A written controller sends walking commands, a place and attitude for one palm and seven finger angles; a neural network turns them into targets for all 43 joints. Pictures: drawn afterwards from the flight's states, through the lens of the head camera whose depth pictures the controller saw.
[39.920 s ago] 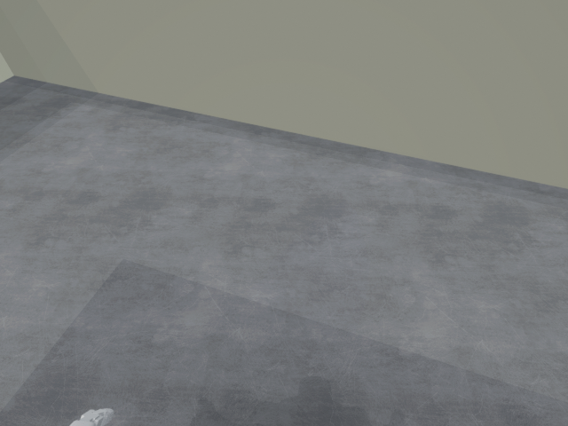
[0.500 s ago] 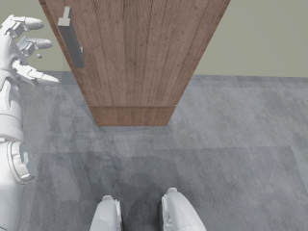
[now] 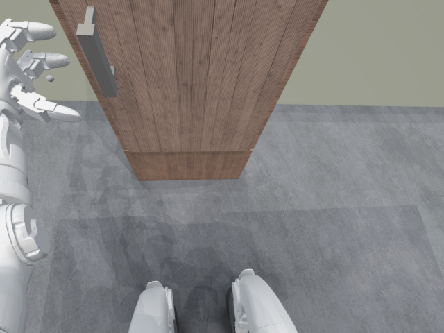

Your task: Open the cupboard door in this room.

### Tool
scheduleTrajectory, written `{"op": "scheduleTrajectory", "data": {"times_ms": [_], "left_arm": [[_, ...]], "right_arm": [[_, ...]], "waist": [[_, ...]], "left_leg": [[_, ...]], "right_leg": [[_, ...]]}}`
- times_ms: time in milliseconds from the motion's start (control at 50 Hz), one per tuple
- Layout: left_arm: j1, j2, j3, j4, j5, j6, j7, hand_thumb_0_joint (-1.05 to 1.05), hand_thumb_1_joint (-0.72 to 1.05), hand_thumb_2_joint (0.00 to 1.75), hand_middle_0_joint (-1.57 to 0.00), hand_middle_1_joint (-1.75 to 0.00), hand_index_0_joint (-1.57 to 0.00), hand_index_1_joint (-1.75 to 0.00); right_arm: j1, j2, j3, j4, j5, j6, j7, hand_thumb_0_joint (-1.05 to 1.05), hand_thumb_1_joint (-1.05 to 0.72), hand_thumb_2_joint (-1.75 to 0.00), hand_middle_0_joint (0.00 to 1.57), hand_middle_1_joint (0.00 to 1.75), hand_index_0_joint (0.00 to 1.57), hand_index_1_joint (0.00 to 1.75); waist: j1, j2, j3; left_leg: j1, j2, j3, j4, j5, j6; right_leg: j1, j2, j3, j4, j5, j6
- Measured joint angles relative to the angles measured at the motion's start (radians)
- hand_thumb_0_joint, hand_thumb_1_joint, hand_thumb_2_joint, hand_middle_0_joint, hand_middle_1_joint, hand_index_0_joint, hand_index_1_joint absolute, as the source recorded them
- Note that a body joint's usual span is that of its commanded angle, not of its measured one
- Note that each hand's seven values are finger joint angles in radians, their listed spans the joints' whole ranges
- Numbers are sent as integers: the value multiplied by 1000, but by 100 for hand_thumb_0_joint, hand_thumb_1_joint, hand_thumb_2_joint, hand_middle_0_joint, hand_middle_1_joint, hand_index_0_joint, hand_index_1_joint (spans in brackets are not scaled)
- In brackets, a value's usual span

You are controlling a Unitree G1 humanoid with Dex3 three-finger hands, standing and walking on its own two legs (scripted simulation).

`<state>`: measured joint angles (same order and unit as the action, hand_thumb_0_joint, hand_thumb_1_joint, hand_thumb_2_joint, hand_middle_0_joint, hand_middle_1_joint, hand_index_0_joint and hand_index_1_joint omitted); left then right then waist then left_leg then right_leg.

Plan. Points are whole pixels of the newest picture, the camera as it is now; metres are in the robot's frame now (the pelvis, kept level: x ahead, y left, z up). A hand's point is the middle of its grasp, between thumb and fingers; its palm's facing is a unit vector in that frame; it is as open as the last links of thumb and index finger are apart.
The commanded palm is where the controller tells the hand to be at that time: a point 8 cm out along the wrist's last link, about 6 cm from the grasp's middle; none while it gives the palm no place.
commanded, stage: slide the fingers in behind the handle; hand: left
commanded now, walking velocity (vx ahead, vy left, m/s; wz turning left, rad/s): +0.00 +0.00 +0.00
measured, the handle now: (101, 55) +0.57 +0.16 +0.07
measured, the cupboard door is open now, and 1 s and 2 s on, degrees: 0 0 0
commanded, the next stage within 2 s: close the thumb around the handle in 1.52 s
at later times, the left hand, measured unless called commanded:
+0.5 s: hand (67, 81) +0.52 +0.20 +0.07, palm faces -0.03 -1.00 -0.01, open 14.0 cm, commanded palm +0.50 +0.24 +0.07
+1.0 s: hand (97, 81) +0.51 +0.16 +0.07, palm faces -0.04 -1.00 -0.03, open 14.0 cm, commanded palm +0.49 +0.20 +0.07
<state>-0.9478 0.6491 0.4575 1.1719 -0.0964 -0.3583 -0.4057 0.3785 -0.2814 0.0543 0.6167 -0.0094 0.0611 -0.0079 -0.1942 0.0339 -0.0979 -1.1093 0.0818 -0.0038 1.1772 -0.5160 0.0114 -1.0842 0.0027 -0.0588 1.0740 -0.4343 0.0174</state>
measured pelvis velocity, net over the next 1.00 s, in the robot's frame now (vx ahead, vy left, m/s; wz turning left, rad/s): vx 0.00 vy -0.01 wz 0.01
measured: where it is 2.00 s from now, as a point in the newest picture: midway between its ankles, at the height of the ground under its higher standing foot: outside the picture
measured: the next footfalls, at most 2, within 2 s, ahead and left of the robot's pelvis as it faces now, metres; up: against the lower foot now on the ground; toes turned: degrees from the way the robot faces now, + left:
none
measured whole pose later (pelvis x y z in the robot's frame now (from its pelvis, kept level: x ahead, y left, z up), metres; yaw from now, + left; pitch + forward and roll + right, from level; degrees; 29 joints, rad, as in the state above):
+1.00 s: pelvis +0.00 -0.01 +0.00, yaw +1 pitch +24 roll -3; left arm -0.92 0.45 0.36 1.14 -0.08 -0.42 -0.23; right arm 0.37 -0.26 0.03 0.63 -0.02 0.04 0.02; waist -0.18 0.04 -0.11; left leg -1.06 0.07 0.00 1.15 -0.51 0.00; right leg -1.05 -0.01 -0.05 1.08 -0.44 0.01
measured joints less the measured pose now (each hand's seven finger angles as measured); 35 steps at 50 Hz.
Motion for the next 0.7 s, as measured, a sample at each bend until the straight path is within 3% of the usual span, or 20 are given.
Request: {"op": "scheduleTrajectory", "data": {"times_ms": [280, 520, 700], "left_arm": [[45, -78, -29, -44, -4, -16, 45, -1, -50, 30, -30, -120, -30, -120], [37, -101, -48, -34, -6, -35, 69, -1, -50, 30, -30, -120, -30, -120], [45, -149, -75, -51, -2, -34, 107, -1, -50, 30, -30, -120, -30, -120]], "right_arm": [[-9, 9, -10, -6, -2, 1, 12, 0, -91, -90, 20, 30, 20, 30], [-15, 16, -11, 0, -6, -7, 14, 0, -91, -90, 20, 30, 20, 30], [-9, 17, -18, 9, -9, -9, 19, 0, -91, -90, 20, 30, 20, 30]], "waist": [[9, -2, -13], [11, -2, -12], [17, 2, -16]], "left_leg": [[32, -3, 5, -16, -2, 1], [31, -6, 3, -9, -4, 0], [40, -10, 4, -16, -1, -1]], "right_leg": [[30, -2, 5, -13, -3, 2], [28, -5, 4, -2, -8, 1], [35, -8, 5, -4, -8, 0]]}}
